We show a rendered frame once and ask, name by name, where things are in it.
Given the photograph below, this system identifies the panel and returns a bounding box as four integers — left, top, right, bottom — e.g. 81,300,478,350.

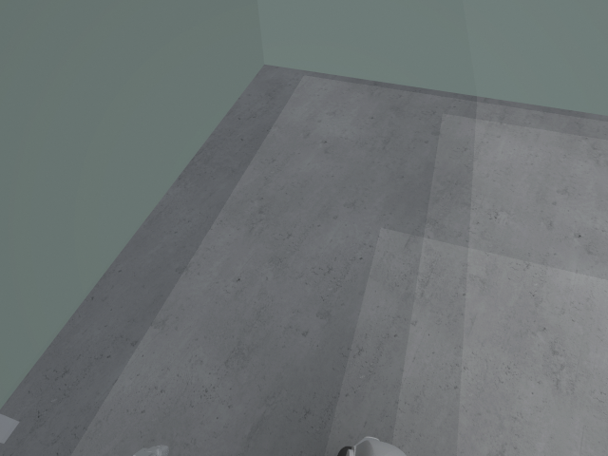
0,414,19,444

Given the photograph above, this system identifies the right robot shin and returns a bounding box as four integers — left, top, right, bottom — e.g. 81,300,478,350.
355,437,379,446

